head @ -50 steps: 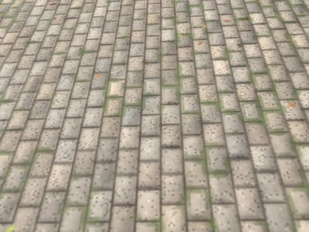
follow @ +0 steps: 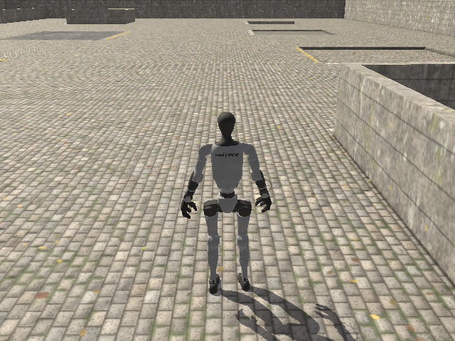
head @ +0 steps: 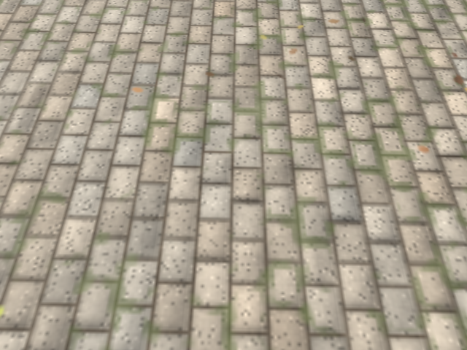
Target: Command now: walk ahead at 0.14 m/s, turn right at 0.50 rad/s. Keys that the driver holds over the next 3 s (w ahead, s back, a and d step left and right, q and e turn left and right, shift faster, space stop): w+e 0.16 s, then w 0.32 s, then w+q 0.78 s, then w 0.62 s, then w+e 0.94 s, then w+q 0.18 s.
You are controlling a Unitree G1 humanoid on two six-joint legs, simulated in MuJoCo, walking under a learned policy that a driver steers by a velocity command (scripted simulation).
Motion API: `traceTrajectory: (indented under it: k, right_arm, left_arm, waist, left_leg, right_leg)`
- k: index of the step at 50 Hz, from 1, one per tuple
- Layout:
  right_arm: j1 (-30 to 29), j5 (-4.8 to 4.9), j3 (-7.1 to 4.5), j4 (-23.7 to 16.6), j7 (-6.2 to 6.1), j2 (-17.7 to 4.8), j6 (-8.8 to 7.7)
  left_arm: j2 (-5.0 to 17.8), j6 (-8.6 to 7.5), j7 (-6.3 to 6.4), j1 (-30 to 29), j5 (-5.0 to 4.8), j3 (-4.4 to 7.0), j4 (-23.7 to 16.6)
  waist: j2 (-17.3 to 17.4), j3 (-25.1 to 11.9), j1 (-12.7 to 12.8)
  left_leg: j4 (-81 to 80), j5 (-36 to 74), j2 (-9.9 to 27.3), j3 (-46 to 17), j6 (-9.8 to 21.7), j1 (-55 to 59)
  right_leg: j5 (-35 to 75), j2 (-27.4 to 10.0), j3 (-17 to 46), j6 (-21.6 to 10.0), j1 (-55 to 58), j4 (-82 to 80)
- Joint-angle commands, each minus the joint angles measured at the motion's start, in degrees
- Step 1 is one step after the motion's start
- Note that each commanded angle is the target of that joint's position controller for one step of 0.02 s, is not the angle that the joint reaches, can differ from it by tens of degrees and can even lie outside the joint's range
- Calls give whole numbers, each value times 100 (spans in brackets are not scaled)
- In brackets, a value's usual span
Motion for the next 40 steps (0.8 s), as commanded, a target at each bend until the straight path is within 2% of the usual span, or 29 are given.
traceTrajectory:
  k: [1,2,3,4,5,7,10,14,17,20,22,23,24,25,26,27,28,29,30,31,32,34,37,40]
  right_arm:
    - [1084,-83,-186,-106,-94,-808,-143]
    - [1103,-137,-338,-225,-90,-1579,-163]
    - [733,-279,-346,-255,-74,-1558,-177]
    - [381,-232,-247,-330,-70,-1132,-220]
    - [140,-151,-182,-386,-62,-866,-273]
    - [268,-97,-139,-407,-69,-707,-389]
    - [1047,-122,-155,-140,39,-647,-545]
    - [1532,-126,-176,118,126,-647,-632]
    - [1638,-123,-166,254,156,-625,-659]
    - [1851,-122,-161,455,188,-632,-655]
    - [1909,-93,-186,572,193,-725,-615]
    - [1820,-70,-193,599,194,-775,-596]
    - [1728,-26,-178,630,198,-756,-574]
    - [1706,11,-117,572,208,-613,-582]
    - [1699,92,60,201,276,28,-603]
    - [1647,23,-87,256,223,-356,-584]
    - [1395,12,-154,225,214,-485,-558]
    - [1354,32,-124,278,260,-361,-582]
    - [1416,26,-124,385,271,-234,-542]
    - [1529,-78,-123,472,297,-170,-461]
    - [1635,-132,-120,553,343,-93,-389]
    - [1487,-119,-152,502,404,-37,-314]
    - [864,-119,-154,296,450,33,-267]
    - [161,-125,-95,31,503,123,-295]
  left_arm:
    - [490,-9,-24,-485,-31,150,-532]
    - [53,-73,-11,-437,-20,25,-713]
    - [483,-123,-16,-661,128,78,-770]
    - [681,-157,-92,-582,112,155,-682]
    - [683,-179,-179,-330,123,171,-538]
    - [578,-186,-308,-155,194,147,-402]
    - [330,-217,-411,-521,169,54,-541]
    - [268,-274,-414,-919,187,3,-634]
    - [131,-345,-445,-1380,198,-94,-793]
    - [22,-406,-466,-1729,192,-194,-955]
    - [59,-453,-418,-1538,182,-198,-940]
    - [99,-490,-369,-1128,175,-169,-819]
    - [171,-559,-301,-301,195,-110,-523]
    - [479,-633,-202,707,279,6,-196]
    - [1140,-670,-87,1590,374,151,-130]
    - [1289,-646,-43,1567,171,186,-54]
    - [989,-635,-35,955,115,92,-103]
    - [524,-674,-62,437,97,-27,-194]
    - [239,-727,-74,145,93,-108,-227]
    - [75,-780,-54,77,63,-163,-191]
    - [9,-834,-42,107,76,-185,-153]
    - [69,-943,-32,351,54,-174,-15]
    - [28,-994,-10,625,51,-186,118]
    - [-41,-998,25,768,56,-228,222]
  waist:
    - [418,-484,-585]
    - [1689,-494,-542]
    - [1111,5,-366]
    - [730,268,-98]
    - [655,280,74]
    - [782,92,6]
    - [625,138,-288]
    - [692,281,-492]
    - [739,363,-573]
    - [908,374,-620]
    - [977,297,-469]
    - [919,131,-215]
    - [629,-289,215]
    - [274,-992,593]
    - [-1039,-1815,814]
    - [-970,-1799,741]
    - [-492,-912,415]
    - [-317,-440,189]
    - [-323,-197,-6]
    - [-467,-66,-132]
    - [-488,-81,-185]
    - [-402,-29,-262]
    - [-378,139,-213]
    - [-325,294,-134]
  left_leg:
    - [-2077,-753,802,-988,259,1921]
    - [-2955,-2459,2445,-3235,704,1854]
    - [-3157,-2748,2650,-3473,1040,872]
    - [-3087,-2491,2340,-2991,1025,577]
    - [-3043,-1885,1981,-2323,891,656]
    - [-2995,-901,1596,-1372,794,995]
    - [-2913,-168,1598,-949,854,1472]
    - [-2935,294,1742,-696,995,1840]
    - [-2836,934,1728,-297,1013,1719]
    - [-2590,1949,1722,-26,1023,1460]
    - [-2282,2900,1841,-6,1017,1345]
    - [-1830,3812,1817,103,962,1286]
    - [-828,4653,1590,433,830,1102]
    - [433,4093,1293,610,667,272]
    - [2558,1010,590,863,359,-1572]
    - [3502,-559,104,4,433,-2174]
    - [3734,-144,469,-372,544,-2405]
    - [3450,360,693,-316,561,-2199]
    - [3175,622,802,-248,531,-1949]
    - [3029,773,858,-213,463,-1764]
    - [3071,911,830,-167,419,-1635]
    - [3109,1154,782,-131,375,-1851]
    - [2894,1675,797,-30,299,-2447]
    - [1956,2249,718,221,266,-2552]
  right_leg:
    - [-2410,-147,714,-424,-1628,396]
    - [-2303,693,-221,-222,-2438,1999]
    - [-1633,121,27,-273,-2495,2640]
    - [-1157,-67,57,-287,-2317,2920]
    - [-788,-152,-122,-199,-2238,3117]
    - [-402,-246,-438,-55,-2266,3534]
    - [-53,-284,-377,5,-2677,3431]
    - [113,-248,-317,73,-2892,2574]
    - [197,-350,-693,49,-2542,1700]
    - [-98,-403,-1313,-134,-1769,911]
    - [-273,-276,-1528,-372,-1085,592]
    - [-234,-123,-1591,-505,-489,334]
    - [116,38,-1611,-636,585,-128]
    - [-84,-370,-1092,-788,2133,-179]
    - [-1573,-2378,1565,-1260,3748,-756]
    - [-1400,-2840,3001,-1475,3243,-1497]
    - [-1317,-2578,1933,-1291,2556,-1414]
    - [-859,-2276,1163,-1102,1778,-1593]
    - [-405,-1972,553,-859,1333,-1775]
    - [23,-1759,107,-721,1047,-1887]
    - [442,-1654,-224,-677,946,-1932]
    - [1351,-1611,-641,-661,1000,-1961]
    - [1952,-1576,-1155,-658,1134,-2029]
    - [2488,-1462,-1609,-631,1183,-2001]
